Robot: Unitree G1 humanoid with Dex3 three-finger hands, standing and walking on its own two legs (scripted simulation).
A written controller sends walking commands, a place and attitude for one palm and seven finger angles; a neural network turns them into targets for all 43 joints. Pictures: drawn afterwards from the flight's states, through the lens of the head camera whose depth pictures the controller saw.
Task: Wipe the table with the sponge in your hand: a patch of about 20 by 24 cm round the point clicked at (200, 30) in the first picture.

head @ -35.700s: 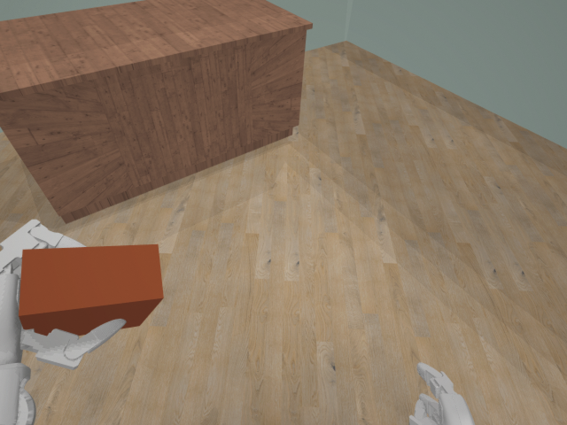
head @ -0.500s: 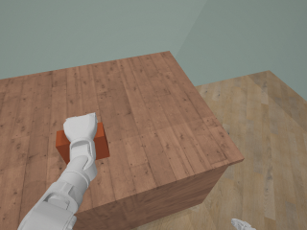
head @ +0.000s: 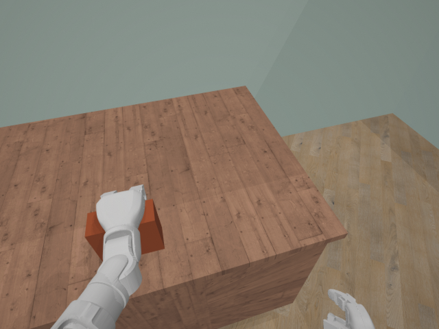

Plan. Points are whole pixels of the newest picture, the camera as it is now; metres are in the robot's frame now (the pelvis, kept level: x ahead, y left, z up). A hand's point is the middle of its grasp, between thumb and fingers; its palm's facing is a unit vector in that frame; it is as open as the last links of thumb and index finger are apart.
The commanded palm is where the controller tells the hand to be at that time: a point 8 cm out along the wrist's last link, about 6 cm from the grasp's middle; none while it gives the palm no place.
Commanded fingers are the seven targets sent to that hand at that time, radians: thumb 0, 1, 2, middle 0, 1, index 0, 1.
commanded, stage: slide across to the third lane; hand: left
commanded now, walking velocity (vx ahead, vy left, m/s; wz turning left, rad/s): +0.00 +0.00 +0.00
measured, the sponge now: (130, 236) +0.31 +0.24 -0.05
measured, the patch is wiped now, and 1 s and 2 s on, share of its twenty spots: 0.95 0.95 0.95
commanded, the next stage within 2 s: wipe forward along the third lane in 0.78 s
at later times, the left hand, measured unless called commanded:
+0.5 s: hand (141, 226) +0.31 +0.20 +0.00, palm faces -0.09 -0.01 -1.00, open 10.1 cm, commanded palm +0.29 +0.16 +0.04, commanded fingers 0.00 0.10 1.30 -1.20 -1.60 -1.20 -1.60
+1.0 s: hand (174, 217) +0.34 +0.14 +0.00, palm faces -0.08 -0.01 -1.00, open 10.1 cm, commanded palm +0.32 +0.13 +0.04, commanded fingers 0.00 0.10 1.30 -1.20 -1.60 -1.20 -1.60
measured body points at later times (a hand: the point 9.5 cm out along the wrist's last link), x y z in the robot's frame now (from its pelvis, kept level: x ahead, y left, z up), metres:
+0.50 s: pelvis -0.01 -0.01 +0.00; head -0.01 -0.03 +0.45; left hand +0.31 +0.20 +0.05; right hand +0.18 -0.23 -0.12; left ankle +0.01 +0.11 -0.72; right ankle -0.01 -0.12 -0.72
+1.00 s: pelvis -0.02 -0.02 +0.00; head -0.02 -0.04 +0.45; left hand +0.34 +0.13 +0.05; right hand +0.15 -0.25 -0.12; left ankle +0.01 +0.11 -0.72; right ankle -0.01 -0.12 -0.72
